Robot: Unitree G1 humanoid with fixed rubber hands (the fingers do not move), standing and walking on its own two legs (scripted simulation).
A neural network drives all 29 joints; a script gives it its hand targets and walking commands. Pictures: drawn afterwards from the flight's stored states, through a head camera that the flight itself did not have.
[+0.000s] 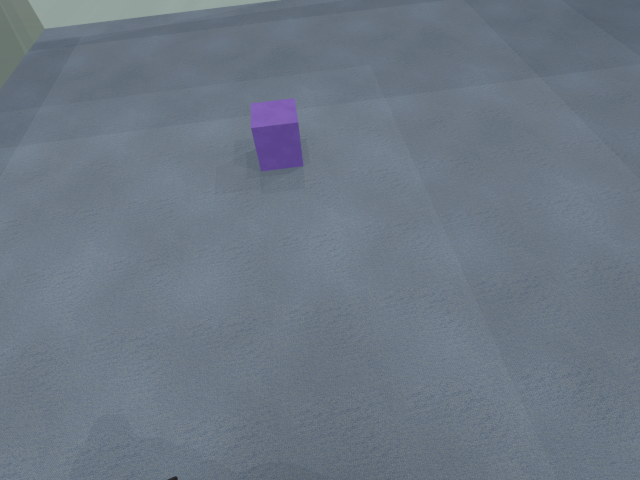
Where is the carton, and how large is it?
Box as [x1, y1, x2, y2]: [251, 98, 302, 170]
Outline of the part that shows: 294,98 251,103 251,129 261,170 302,165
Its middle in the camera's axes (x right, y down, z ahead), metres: -0.20 -0.52 +1.86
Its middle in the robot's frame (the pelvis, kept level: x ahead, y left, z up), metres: +1.65 +0.22 -0.65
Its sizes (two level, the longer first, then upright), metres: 0.210 0.200 0.250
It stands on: the floor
